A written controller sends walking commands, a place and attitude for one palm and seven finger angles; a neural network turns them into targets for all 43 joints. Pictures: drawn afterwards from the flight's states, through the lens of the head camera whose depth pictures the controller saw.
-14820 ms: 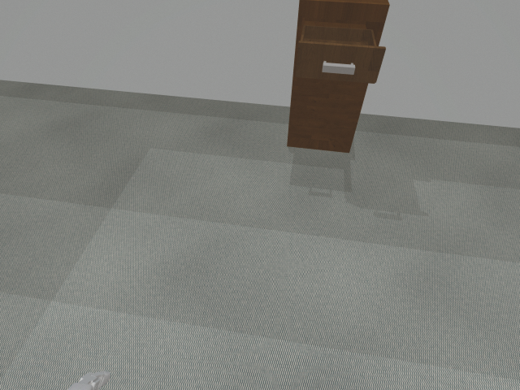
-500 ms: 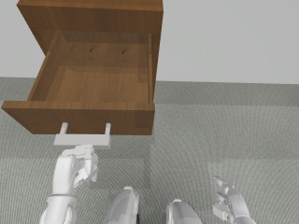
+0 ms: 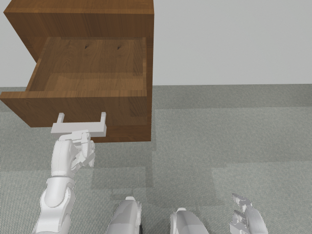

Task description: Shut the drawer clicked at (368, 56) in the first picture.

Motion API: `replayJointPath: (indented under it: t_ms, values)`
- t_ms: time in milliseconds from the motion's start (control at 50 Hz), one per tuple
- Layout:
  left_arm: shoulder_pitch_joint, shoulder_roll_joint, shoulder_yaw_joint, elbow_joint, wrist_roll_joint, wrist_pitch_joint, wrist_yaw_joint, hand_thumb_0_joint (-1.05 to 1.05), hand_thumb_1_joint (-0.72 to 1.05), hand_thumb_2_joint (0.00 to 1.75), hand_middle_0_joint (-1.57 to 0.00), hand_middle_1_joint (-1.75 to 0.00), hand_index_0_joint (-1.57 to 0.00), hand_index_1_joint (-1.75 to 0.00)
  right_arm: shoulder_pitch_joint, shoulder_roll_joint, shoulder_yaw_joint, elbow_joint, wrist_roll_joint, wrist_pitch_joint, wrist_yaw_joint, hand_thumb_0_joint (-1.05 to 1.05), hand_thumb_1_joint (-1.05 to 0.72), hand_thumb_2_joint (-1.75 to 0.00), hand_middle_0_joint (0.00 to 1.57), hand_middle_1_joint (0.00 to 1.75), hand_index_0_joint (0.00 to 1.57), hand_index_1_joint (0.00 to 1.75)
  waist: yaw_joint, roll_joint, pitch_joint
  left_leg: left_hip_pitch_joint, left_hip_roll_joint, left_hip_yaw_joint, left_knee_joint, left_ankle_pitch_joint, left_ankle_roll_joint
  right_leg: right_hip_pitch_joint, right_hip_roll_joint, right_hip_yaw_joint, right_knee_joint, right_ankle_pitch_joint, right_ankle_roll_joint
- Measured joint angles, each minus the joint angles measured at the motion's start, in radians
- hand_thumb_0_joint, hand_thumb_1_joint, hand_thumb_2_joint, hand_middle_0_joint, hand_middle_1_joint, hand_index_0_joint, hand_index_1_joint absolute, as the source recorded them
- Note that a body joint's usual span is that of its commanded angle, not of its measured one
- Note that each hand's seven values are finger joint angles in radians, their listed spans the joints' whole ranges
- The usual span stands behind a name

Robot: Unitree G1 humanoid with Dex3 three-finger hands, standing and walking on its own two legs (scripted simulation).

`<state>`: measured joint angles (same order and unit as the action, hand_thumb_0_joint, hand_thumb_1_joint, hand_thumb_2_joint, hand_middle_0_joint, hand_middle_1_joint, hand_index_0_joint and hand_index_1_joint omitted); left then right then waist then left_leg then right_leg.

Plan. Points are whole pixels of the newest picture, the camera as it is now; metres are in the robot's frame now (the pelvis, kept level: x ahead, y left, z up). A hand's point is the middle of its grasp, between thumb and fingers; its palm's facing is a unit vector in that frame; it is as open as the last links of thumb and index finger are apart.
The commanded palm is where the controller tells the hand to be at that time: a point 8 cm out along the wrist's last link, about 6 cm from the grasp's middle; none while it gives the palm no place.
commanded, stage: push the drawer shut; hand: left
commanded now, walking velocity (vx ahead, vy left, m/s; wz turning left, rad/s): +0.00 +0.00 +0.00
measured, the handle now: (81, 122) +0.38 +0.21 +0.03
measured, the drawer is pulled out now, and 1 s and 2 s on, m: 0.22 0.10 0.00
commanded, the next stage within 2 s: none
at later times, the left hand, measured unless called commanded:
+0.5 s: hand (93, 130) +0.36 +0.18 +0.03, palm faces +0.06 -1.00 -0.05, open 3.2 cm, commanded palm +0.35 +0.23 +0.03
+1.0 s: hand (96, 110) +0.43 +0.19 +0.03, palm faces +0.09 -0.99 -0.05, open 3.2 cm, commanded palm +0.42 +0.23 +0.03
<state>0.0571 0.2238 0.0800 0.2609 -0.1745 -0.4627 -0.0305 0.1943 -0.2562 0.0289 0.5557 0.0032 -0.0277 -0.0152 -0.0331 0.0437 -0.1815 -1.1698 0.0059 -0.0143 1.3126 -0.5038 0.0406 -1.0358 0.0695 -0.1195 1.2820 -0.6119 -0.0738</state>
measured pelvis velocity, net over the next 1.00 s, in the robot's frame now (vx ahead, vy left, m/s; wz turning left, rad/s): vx -0.01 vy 0.02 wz -0.02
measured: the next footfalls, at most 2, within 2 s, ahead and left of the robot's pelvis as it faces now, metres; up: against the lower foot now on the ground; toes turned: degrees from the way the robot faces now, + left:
none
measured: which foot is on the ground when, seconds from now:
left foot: down 0.00-1.00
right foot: down 0.00-1.00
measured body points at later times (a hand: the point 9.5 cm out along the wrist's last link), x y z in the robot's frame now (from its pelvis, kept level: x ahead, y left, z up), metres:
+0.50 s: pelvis +0.00 +0.01 +0.00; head +0.10 +0.03 +0.44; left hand +0.35 +0.23 +0.03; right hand +0.14 -0.24 -0.11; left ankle +0.06 +0.09 -0.61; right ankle +0.00 -0.08 -0.61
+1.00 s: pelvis -0.01 +0.02 +0.00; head +0.11 +0.04 +0.43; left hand +0.41 +0.24 +0.03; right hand +0.08 -0.24 -0.12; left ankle +0.06 +0.09 -0.61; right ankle +0.00 -0.08 -0.61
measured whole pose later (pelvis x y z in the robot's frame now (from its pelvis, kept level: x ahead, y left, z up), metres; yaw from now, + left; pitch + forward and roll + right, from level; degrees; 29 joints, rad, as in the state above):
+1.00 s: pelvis -0.01 +0.02 +0.00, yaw -1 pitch +23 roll -4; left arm -0.51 0.28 0.21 0.81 -0.11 -0.52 -0.01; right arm 0.25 -0.26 0.03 0.63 -0.01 0.04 0.00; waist -0.09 0.04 -0.16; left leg -1.22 0.00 0.01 1.29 -0.48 0.07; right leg -1.10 0.06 -0.09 1.27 -0.58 -0.04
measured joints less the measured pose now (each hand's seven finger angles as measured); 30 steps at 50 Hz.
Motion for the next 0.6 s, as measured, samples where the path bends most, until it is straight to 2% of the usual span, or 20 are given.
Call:
replayJointPath:
  t_ms: [380, 600]
  values:
    - [-0.208, 0.009, 0.03, 0.175, 0.017, -0.006, 0.0, 0.03, 0.84, 0.93, -1.4, -1.6, -1.4, -1.6, 0.003, 0.002, 0.003, 0.037, -0.001, 0.01, -0.002, 0.01, -0.91, -0.9, 0.2, 0.3, 0.2, 0.3, -0.009, -0.004, 0.01, -0.016, -0.006, 0.013, -0.01, 0.013, 0.015, -0.018, -0.008, 0.012, -0.007, 0.014, 0.016]
    - [-0.346, 0.022, 0.056, 0.309, 0.038, -0.014, 0.014, 0.02, 0.83, 0.92, -1.4, -1.6, -1.4, -1.6, 0.017, 0.001, 0.004, 0.05, -0.005, 0.029, 0.003, 0.01, -0.91, -0.9, 0.2, 0.3, 0.2, 0.3, -0.028, -0.008, 0.013, -0.024, -0.007, 0.019, -0.018, 0.019, 0.024, -0.026, -0.01, 0.019, -0.017, 0.023, 0.026]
